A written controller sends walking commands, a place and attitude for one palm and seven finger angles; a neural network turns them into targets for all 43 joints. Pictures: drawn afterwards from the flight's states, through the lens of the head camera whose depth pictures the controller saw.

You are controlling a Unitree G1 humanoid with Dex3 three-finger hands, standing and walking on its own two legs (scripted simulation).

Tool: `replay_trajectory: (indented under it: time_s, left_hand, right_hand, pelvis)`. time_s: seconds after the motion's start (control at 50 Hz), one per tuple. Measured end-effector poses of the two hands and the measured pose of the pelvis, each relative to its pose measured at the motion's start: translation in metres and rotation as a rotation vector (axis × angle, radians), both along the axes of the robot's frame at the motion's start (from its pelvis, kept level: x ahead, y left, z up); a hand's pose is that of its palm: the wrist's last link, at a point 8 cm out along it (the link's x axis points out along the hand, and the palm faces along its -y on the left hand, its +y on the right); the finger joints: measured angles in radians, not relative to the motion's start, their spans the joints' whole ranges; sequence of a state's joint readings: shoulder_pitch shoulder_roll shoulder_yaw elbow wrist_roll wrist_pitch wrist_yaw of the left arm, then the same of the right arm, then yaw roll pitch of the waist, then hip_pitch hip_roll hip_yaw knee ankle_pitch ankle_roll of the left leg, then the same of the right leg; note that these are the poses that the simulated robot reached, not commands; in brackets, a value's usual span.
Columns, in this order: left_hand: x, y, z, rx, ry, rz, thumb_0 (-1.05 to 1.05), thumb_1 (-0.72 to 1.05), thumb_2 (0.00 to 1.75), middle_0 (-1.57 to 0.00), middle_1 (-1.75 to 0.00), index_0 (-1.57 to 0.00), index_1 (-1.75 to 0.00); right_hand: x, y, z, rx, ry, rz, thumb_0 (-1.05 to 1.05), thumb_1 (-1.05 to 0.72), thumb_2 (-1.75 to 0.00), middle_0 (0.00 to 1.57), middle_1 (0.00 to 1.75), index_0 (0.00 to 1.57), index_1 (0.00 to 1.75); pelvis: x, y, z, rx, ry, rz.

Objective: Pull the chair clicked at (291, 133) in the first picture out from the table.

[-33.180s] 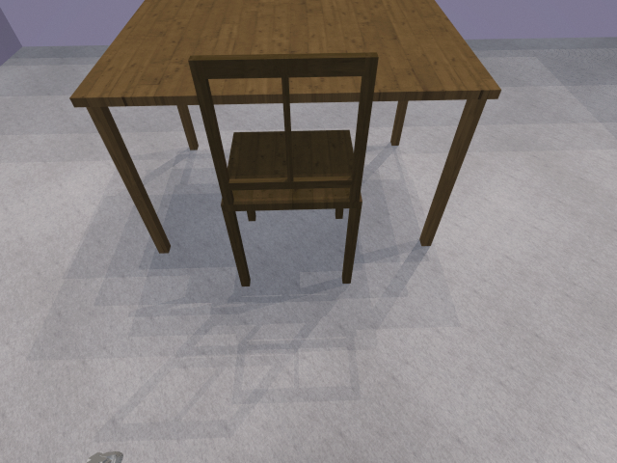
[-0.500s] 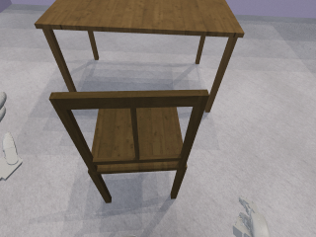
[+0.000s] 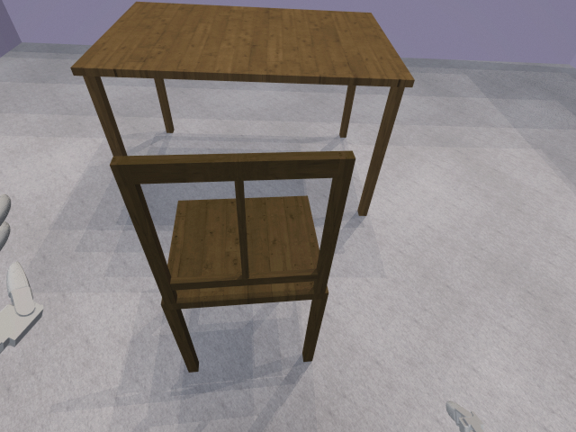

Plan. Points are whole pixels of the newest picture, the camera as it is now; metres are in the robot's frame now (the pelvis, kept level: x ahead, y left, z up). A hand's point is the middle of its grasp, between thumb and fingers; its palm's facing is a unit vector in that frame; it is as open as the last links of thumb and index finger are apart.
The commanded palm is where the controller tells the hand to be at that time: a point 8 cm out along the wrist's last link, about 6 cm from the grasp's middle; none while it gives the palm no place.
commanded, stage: stop stepping back and stand still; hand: left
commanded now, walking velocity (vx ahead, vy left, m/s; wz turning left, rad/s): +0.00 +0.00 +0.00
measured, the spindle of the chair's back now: (242, 233) +0.52 +0.11 -0.08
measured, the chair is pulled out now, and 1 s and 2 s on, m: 0.57 0.57 0.57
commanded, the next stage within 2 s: let the arm hang, fingers relaxed in 0.22 s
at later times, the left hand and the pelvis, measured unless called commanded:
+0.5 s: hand out of the picture +0.15 +0.21 -0.09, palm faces +0.11 -0.95 -0.30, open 7.4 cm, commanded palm none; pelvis -0.02 -0.01 +0.00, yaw +2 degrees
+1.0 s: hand out of the picture -0.08 +0.15 -0.17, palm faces +0.07 -0.97 -0.21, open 7.3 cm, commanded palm none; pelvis -0.02 -0.03 +0.00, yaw +2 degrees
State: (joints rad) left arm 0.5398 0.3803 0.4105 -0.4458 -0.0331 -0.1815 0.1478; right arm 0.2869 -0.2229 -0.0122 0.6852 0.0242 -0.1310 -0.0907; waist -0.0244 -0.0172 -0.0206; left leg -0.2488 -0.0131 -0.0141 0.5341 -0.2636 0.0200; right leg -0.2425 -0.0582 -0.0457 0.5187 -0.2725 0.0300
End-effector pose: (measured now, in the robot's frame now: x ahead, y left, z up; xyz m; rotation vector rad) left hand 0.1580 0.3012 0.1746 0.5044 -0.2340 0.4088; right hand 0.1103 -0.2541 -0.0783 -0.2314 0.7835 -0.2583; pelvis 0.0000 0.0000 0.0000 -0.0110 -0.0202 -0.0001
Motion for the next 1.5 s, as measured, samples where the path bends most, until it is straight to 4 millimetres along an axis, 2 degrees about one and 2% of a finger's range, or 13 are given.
replay_trajectory:
  time_s: [0.2,0.34,0.38,0.46,0.54,0.58,0.6,0.76,0.84,0.92,1.02,1.22,1.5]
  left_hand:
    - [-0.018,-0.007,0.019,0.095,0.001,-0.030,0.02,0.89,0.90,-0.21,-0.30,-0.22,-0.30]
    - [-0.015,-0.005,-0.002,0.030,0.052,0.021,0.02,0.89,0.90,-0.21,-0.30,-0.21,-0.30]
    - [-0.003,-0.003,-0.046,-0.043,0.221,0.019,0.01,0.90,0.90,-0.20,-0.30,-0.21,-0.30]
    - [-0.009,-0.021,-0.178,-0.309,0.715,0.068,0.01,0.90,0.90,-0.20,-0.29,-0.20,-0.29]
    - [-0.067,-0.077,-0.281,-0.513,1.159,0.039,0.01,0.91,0.90,-0.19,-0.29,-0.20,-0.29]
    - [-0.103,-0.103,-0.308,-0.608,1.299,0.045,0.01,0.93,0.90,-0.20,-0.29,-0.20,-0.29]
    - [-0.113,-0.101,-0.312,-0.642,1.300,0.097,-0.02,0.97,0.90,-0.20,-0.30,-0.21,-0.29]
    - [-0.198,-0.084,-0.317,-0.630,1.532,0.234,-0.03,0.99,0.90,-0.21,-0.30,-0.21,-0.30]
    - [-0.228,-0.084,-0.312,-0.622,1.615,0.289,-0.01,0.96,0.90,-0.20,-0.30,-0.20,-0.29]
    - [-0.241,-0.090,-0.309,-0.627,1.650,0.308,0.00,0.93,0.90,-0.20,-0.29,-0.20,-0.29]
    - [-0.237,-0.104,-0.312,-0.645,1.643,0.288,0.01,0.92,0.90,-0.20,-0.29,-0.20,-0.29]
    - [-0.197,-0.133,-0.320,-0.680,1.557,0.197,0.01,0.92,0.90,-0.20,-0.30,-0.20,-0.29]
    - [-0.189,-0.127,-0.316,-0.665,1.544,0.224,0.01,0.92,0.90,-0.20,-0.29,-0.20,-0.29]
  right_hand:
    - [0.009,0.023,0.004,0.073,-0.065,0.055,0.02,-0.90,-0.89,0.20,0.30,0.20,0.30]
    - [0.027,0.022,0.002,0.087,-0.079,0.104,0.02,-0.90,-0.89,0.21,0.30,0.20,0.30]
    - [0.030,0.019,-0.009,0.098,-0.030,0.143,0.02,-0.90,-0.89,0.20,0.30,0.20,0.30]
    - [0.018,0.014,-0.031,0.107,0.110,0.153,0.01,-0.90,-0.89,0.20,0.30,0.20,0.30]
    - [-0.016,0.011,-0.039,0.103,0.237,0.117,0.01,-0.91,-0.89,0.20,0.30,0.20,0.30]
    - [-0.039,0.009,-0.041,0.094,0.313,0.094,0.01,-0.91,-0.89,0.20,0.30,0.20,0.30]
    - [-0.051,0.008,-0.043,0.089,0.357,0.087,0.01,-0.91,-0.89,0.20,0.30,0.20,0.30]
    - [-0.132,0.002,-0.053,0.107,0.620,0.017,0.01,-0.91,-0.89,0.20,0.30,0.20,0.30]
    - [-0.154,0.007,-0.058,0.140,0.674,-0.004,0.01,-0.91,-0.89,0.20,0.30,0.20,0.30]
    - [-0.165,0.013,-0.063,0.171,0.696,-0.011,0.01,-0.91,-0.89,0.20,0.30,0.20,0.30]
    - [-0.165,0.022,-0.067,0.203,0.690,-0.011,0.01,-0.91,-0.89,0.20,0.30,0.20,0.30]
    - [-0.144,0.030,-0.069,0.222,0.628,-0.006,0.01,-0.91,-0.89,0.20,0.30,0.20,0.30]
    - [-0.133,0.016,-0.068,0.198,0.620,-0.007,0.01,-0.91,-0.89,0.20,0.30,0.20,0.30]
  pelvis:
    - [-0.009,-0.004,0.005,-0.009,0.000,0.005]
    - [-0.008,-0.007,0.005,-0.012,0.006,0.008]
    - [-0.011,-0.006,0.002,-0.008,0.018,0.025]
    - [-0.015,-0.007,-0.003,0.001,0.018,0.037]
    - [-0.016,-0.011,-0.004,0.008,0.004,0.033]
    - [-0.016,-0.014,-0.003,0.003,0.000,0.034]
    - [-0.016,-0.016,-0.002,-0.001,0.000,0.040]
    - [-0.017,-0.021,0.001,-0.011,0.000,0.051]
    - [-0.018,-0.023,0.002,-0.006,0.001,0.048]
    - [-0.018,-0.024,0.001,-0.002,0.002,0.044]
    - [-0.017,-0.026,0.001,0.002,0.007,0.039]
    - [-0.014,-0.031,0.001,0.005,0.006,0.037]
    - [-0.009,-0.036,0.002,0.006,0.006,0.038]
